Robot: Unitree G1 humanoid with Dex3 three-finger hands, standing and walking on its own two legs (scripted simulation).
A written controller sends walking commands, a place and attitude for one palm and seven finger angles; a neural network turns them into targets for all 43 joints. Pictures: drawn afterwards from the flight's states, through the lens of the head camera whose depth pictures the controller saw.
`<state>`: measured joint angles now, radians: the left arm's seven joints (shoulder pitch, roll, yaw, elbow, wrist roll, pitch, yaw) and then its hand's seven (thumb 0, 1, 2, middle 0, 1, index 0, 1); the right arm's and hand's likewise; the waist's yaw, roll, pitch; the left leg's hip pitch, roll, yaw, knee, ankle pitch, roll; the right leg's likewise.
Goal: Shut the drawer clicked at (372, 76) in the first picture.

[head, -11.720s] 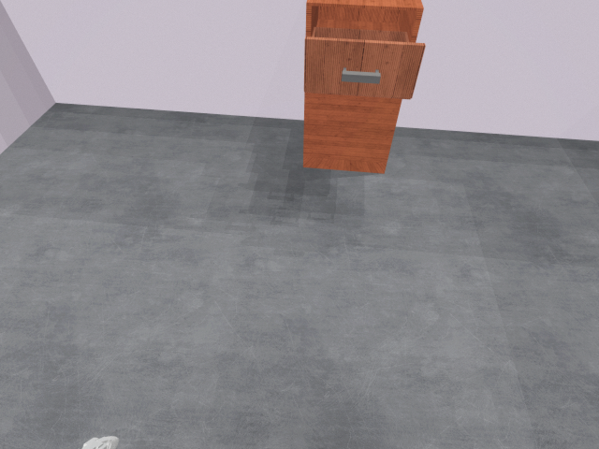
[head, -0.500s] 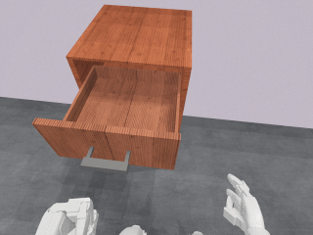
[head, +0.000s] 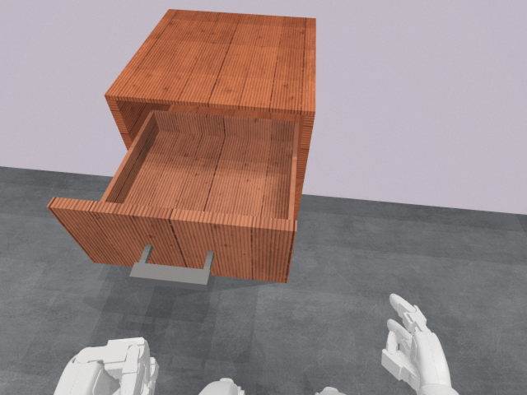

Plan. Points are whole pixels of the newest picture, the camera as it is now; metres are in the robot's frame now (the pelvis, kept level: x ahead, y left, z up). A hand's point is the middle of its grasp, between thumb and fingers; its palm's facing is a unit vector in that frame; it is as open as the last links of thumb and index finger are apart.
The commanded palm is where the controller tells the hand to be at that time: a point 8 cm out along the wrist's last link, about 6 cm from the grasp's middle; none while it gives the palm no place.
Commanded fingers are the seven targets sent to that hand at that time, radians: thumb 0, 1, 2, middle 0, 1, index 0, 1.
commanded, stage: bring the fist close to the handle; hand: left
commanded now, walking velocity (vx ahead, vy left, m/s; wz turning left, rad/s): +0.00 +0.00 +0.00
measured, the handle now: (175, 264) +0.32 +0.18 -0.01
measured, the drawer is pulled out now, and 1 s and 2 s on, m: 0.28 0.28 0.28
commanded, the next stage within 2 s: push the drawer shut in 1.32 s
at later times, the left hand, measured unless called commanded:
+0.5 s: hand (175, 365) +0.16 +0.13 +0.04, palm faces -0.03 -1.00 -0.02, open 3.3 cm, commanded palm +0.13 +0.19 +0.03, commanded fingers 0.00 0.90 0.90 -1.40 -1.60 -1.40 -1.60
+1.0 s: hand (190, 337) +0.21 +0.13 -0.01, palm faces -0.04 -1.00 -0.02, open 3.3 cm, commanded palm +0.18 +0.18 -0.01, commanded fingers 0.00 0.90 0.90 -1.40 -1.60 -1.40 -1.60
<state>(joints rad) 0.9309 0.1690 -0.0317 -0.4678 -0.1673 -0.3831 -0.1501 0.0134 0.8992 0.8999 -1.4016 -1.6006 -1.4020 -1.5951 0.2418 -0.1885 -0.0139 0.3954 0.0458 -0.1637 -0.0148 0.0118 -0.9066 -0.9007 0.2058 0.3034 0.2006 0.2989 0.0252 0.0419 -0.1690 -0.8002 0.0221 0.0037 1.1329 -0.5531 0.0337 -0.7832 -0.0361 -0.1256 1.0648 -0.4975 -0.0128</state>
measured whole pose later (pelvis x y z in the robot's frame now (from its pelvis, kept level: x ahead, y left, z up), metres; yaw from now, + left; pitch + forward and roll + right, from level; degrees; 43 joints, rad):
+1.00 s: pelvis +0.00 -0.01 -0.05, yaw -1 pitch +22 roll -3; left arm 0.50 0.17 0.00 -0.13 -0.15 -0.47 -0.12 0.01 0.90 0.90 -1.40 -1.60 -1.40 -1.60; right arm 0.19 -0.21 0.00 0.45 0.01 -0.12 -0.01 0.01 -0.91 -0.90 0.21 0.30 0.20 0.30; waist -0.01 0.02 -0.20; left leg -1.12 0.03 -0.01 1.36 -0.63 0.02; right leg -1.11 -0.04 -0.13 1.30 -0.58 -0.03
